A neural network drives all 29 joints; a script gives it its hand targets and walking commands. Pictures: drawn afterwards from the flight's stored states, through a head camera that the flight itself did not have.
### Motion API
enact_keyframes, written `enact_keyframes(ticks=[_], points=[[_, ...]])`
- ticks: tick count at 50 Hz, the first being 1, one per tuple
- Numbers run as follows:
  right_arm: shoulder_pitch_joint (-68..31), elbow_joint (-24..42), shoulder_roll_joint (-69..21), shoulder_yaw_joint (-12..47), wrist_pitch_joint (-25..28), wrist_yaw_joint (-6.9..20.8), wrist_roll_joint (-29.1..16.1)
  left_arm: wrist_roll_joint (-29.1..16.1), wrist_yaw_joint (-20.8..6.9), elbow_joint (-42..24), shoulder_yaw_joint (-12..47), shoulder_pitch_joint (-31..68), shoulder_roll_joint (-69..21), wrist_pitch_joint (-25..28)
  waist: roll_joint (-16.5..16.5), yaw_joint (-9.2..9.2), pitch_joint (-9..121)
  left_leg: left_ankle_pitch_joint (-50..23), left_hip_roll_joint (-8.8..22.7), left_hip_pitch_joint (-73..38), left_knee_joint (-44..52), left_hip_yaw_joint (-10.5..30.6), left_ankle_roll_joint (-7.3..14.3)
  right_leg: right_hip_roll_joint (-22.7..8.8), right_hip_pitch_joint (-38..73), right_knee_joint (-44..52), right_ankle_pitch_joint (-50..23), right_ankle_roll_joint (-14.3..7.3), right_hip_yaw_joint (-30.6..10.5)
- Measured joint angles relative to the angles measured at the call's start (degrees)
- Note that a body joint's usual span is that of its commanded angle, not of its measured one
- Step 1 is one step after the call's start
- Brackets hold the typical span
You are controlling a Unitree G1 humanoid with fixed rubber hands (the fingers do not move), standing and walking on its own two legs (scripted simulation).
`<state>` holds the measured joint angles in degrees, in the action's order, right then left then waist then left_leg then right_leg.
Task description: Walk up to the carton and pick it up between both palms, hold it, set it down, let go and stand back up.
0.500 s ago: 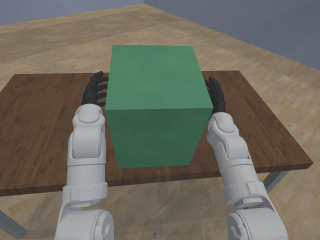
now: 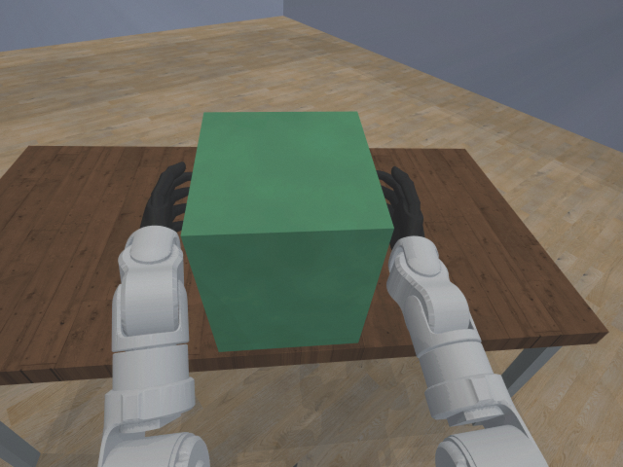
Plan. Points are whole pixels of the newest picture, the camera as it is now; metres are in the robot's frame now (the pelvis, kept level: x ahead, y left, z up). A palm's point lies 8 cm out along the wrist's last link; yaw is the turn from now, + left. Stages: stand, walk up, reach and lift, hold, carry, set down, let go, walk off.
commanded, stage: hold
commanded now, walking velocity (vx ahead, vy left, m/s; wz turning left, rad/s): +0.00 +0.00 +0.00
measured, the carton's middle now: (286, 235) +0.39 +0.01 +0.12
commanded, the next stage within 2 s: none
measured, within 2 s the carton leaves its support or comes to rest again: neither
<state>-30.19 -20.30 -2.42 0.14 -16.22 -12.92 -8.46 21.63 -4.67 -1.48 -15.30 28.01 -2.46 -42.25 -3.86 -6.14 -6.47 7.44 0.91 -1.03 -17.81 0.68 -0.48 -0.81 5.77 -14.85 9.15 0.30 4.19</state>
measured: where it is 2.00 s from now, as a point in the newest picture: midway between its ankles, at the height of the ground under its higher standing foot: outside the picture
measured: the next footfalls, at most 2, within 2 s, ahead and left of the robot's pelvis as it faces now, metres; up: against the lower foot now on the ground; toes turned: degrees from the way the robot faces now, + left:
none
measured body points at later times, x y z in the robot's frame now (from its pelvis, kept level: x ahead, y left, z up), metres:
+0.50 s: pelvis +0.00 -0.01 +0.00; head -0.04 +0.02 +0.45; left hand +0.37 +0.15 +0.18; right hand +0.37 -0.14 +0.18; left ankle +0.04 +0.12 -0.75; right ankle +0.01 -0.12 -0.75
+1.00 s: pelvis +0.00 +0.00 +0.00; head -0.03 +0.03 +0.45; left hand +0.37 +0.15 +0.18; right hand +0.36 -0.15 +0.18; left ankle +0.04 +0.12 -0.75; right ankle +0.01 -0.12 -0.75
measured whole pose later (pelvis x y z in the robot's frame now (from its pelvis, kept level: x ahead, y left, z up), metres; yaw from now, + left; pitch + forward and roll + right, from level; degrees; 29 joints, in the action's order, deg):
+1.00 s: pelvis +0.00 +0.00 +0.00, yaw -2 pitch -10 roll +0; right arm -35.9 -27.1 -0.3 -2.3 -13.2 -9.4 -7.0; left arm 23.0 -1.2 1.5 -15.6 32.5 -4.2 -42.1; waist -4.2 -4.7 -6.1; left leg 6.6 1.2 -0.2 -16.9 -1.4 -0.2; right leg -0.8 3.5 -15.5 8.5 0.4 2.7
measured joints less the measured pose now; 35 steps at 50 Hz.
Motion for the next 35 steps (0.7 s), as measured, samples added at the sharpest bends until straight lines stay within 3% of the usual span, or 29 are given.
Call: enact_keyframes(ticks=[10,19,35], points=[[-2.76,-2.54,2.76,-1.51,1.50,2.24,0.84,-0.05,3.15,2.87,0.45,4.18,-1.73,0.40,0.50,1.35,0.79,-1.00,0.45,1.98,0.78,-2.30,0.20,0.24,-3.69,-0.87,-1.00,0.04,-2.17],[-5.78,-7.08,2.00,-1.28,1.05,2.29,0.89,2.86,1.45,3.50,-2.70,4.86,-2.44,-0.65,-0.53,1.39,1.20,-0.83,0.97,-0.90,2.01,-1.94,-0.54,0.79,-0.76,0.15,-0.51,-0.66,-1.67],[-3.94,-3.91,1.49,0.67,2.12,0.56,0.49,0.75,0.92,1.21,-1.36,2.44,-0.45,0.81,0.63,0.42,-0.34,0.17,-0.16,-0.60,0.47,-0.55,0.22,-0.27,0.32,0.09,0.26,0.20,-0.09]])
